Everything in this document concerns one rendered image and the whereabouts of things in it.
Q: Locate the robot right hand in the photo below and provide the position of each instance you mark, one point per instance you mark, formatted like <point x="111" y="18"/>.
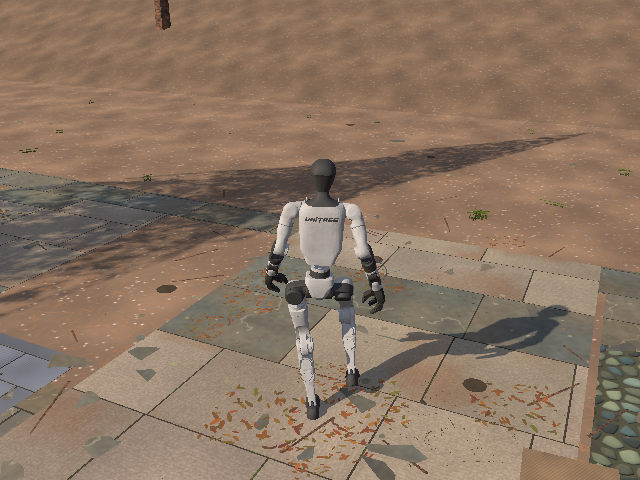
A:
<point x="378" y="297"/>

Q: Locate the humanoid robot head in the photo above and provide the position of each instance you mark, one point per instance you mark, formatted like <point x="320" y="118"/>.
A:
<point x="323" y="172"/>

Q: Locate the robot left upper arm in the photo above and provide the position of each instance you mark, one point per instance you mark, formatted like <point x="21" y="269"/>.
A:
<point x="289" y="212"/>

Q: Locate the robot left forearm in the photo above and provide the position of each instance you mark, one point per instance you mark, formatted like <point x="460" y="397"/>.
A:
<point x="274" y="262"/>

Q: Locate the robot right upper arm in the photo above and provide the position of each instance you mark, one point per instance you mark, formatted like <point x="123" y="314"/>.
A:
<point x="353" y="213"/>

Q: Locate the robot left hand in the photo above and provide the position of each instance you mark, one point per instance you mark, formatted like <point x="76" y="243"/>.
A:
<point x="279" y="278"/>

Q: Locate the left robot shin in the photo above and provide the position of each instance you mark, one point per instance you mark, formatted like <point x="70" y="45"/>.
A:
<point x="307" y="370"/>

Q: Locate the robot right forearm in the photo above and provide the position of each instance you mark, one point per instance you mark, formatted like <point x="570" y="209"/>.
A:
<point x="371" y="271"/>

